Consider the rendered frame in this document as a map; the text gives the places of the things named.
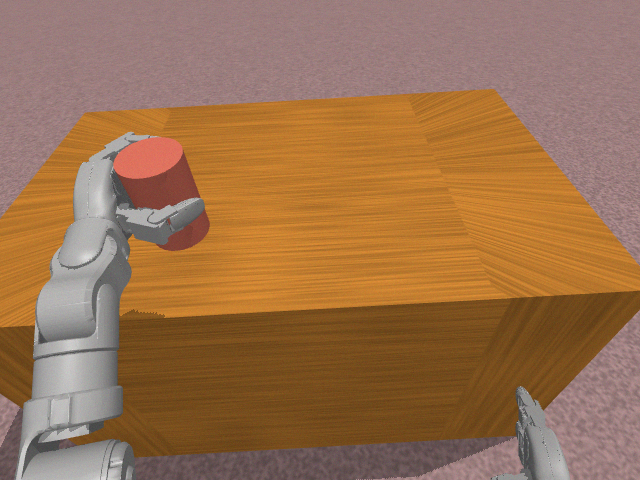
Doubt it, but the right robot hand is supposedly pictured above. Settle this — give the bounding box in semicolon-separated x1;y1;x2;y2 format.
491;386;570;480

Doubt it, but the left robot hand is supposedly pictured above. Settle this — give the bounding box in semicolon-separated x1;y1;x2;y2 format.
73;132;205;245

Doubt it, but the left robot arm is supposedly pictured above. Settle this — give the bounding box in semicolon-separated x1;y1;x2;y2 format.
14;218;136;480

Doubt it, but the can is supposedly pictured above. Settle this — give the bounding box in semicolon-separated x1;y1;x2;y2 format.
113;137;210;251

